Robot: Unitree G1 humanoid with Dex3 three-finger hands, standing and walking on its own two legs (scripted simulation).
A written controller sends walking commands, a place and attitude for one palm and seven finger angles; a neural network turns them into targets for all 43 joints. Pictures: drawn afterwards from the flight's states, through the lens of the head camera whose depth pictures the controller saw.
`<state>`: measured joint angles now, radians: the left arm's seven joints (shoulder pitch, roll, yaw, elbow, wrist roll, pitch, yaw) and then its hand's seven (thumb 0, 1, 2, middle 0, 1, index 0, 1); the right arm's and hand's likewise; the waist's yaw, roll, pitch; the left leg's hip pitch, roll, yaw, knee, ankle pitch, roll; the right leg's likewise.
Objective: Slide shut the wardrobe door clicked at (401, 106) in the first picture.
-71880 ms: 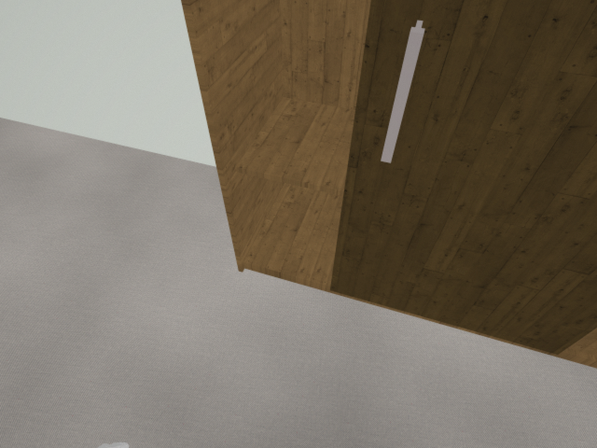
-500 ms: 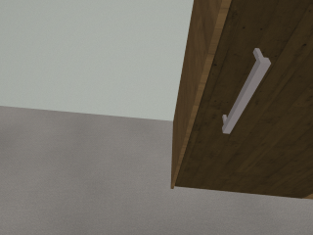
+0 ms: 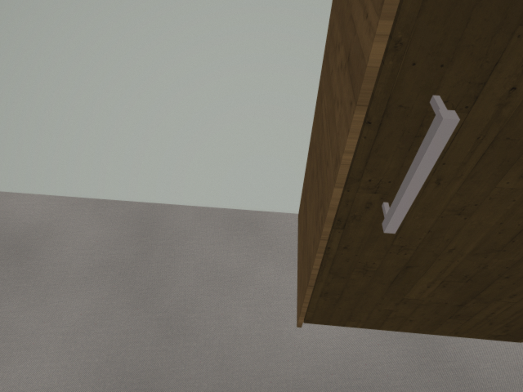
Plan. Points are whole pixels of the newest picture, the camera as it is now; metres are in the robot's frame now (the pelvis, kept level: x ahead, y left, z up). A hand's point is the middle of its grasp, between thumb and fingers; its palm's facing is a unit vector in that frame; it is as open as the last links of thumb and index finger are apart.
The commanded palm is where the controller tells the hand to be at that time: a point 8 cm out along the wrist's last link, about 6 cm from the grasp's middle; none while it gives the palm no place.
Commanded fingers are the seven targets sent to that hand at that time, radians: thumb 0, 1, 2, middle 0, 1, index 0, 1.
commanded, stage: come to a stop and stand still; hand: right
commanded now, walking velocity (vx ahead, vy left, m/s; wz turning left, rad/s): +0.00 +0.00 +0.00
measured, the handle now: (410, 173) +0.46 -0.22 +0.10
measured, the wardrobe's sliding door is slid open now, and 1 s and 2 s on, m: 0.00 0.00 0.00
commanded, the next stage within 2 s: look again from close up in 1.04 s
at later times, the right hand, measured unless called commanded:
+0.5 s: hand out of the picture -0.04 -0.16 -0.18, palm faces +0.01 +0.99 -0.17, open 7.4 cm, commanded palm none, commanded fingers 0.00 -0.90 -0.90 0.20 0.30 0.20 0.30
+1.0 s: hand out of the picture -0.08 -0.20 -0.19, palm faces +0.03 +0.99 -0.14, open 7.4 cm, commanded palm none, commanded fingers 0.00 -0.90 -0.90 0.20 0.30 0.20 0.30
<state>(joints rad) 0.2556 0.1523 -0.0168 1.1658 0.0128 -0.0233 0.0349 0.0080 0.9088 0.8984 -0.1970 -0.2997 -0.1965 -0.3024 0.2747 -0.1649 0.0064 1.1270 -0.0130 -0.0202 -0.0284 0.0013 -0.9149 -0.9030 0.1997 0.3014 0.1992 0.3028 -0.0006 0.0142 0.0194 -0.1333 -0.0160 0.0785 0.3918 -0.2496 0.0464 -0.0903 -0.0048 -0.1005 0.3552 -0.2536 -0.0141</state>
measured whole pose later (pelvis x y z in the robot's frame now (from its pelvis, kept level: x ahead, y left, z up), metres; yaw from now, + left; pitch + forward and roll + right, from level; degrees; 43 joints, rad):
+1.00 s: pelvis -0.05 -0.05 -0.01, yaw +0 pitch -1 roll +0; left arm 0.35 0.12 -0.02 1.10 0.02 -0.01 0.02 0.01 0.91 0.90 -0.20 -0.30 -0.20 -0.30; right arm 0.37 -0.13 0.01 1.10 -0.02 -0.01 -0.03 0.00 -0.91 -0.90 0.20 0.30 0.20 0.30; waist 0.00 0.03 0.00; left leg -0.23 0.04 0.06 0.46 -0.20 -0.01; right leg -0.20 0.06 -0.09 0.44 -0.22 -0.08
